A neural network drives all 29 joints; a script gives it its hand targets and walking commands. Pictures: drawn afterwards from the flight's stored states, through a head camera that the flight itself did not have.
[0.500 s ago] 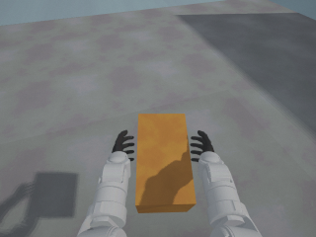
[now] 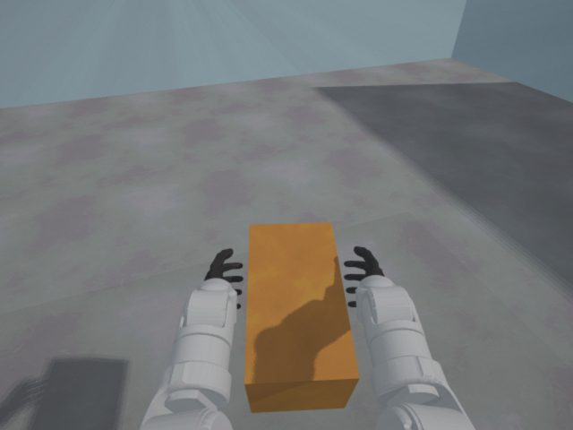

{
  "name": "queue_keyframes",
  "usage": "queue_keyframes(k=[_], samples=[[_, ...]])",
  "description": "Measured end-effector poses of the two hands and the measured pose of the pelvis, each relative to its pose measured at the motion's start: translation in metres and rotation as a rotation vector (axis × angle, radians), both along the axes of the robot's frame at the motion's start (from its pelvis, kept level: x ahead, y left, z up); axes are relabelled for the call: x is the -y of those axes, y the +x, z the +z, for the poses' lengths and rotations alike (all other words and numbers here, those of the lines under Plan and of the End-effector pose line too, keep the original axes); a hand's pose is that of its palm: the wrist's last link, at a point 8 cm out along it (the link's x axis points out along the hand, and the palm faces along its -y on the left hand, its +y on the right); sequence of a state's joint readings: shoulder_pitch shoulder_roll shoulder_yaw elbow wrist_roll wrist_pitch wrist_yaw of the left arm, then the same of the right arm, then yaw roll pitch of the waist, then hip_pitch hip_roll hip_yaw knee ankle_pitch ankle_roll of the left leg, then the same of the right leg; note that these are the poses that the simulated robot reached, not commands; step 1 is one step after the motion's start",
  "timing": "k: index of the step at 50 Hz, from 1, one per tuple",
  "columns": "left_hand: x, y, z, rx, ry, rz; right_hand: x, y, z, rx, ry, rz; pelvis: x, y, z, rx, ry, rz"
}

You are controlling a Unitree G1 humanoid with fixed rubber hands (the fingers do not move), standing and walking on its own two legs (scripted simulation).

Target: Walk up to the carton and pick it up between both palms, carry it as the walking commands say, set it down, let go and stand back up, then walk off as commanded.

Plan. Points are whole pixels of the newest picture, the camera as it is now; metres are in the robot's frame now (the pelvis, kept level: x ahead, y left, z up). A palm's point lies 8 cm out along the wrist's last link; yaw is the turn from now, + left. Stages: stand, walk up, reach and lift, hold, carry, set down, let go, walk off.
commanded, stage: reach and lift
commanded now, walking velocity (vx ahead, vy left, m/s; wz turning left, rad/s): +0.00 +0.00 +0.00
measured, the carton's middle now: (294, 311) +0.34 +0.00 -0.03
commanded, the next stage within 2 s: hold in 0.82 s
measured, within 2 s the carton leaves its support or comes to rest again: neither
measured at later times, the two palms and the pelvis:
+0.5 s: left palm (213, 293) +0.31 +0.12 +0.06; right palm (370, 292) +0.31 -0.11 +0.06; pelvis -0.01 +0.01 +0.00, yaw +0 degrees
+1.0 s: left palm (213, 299) +0.30 +0.12 +0.06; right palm (374, 297) +0.30 -0.12 +0.06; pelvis -0.01 +0.00 +0.00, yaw +0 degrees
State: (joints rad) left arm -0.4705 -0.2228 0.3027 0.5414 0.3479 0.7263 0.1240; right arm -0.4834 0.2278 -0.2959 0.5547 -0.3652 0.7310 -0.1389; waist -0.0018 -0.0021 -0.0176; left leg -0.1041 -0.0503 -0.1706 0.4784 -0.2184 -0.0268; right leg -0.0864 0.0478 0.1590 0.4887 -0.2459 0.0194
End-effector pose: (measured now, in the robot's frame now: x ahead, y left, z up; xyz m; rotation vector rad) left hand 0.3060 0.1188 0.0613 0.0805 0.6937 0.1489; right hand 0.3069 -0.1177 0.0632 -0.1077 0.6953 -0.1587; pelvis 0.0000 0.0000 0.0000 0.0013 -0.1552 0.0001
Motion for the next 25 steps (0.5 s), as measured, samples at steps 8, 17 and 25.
queue_keyframes(k=[8, 17, 25], samples=[[-0.003, -0.0019, -0.0028, -0.012, 0.03, 0.047, -0.0066, 0.0, -0.0026, -0.01, 0.001, 0.005, -0.0018, -0.0053, -0.0018, -0.008, -0.001, 0.001], [-0.004, 0.0006, -0.0009, -0.01, 0.036, 0.072, -0.0096, 0.0012, -0.0033, -0.008, 0.008, -0.006, -0.0049, -0.0063, -0.0016, -0.026, -0.003, 0.001], [-0.0031, 0.0014, -0.0007, -0.001, 0.003, 0.023, -0.0052, -0.0015, -0.0032, 0.001, 0.014, -0.025, -0.0077, -0.0063, -0.0015, -0.025, -0.002, -0.005]])
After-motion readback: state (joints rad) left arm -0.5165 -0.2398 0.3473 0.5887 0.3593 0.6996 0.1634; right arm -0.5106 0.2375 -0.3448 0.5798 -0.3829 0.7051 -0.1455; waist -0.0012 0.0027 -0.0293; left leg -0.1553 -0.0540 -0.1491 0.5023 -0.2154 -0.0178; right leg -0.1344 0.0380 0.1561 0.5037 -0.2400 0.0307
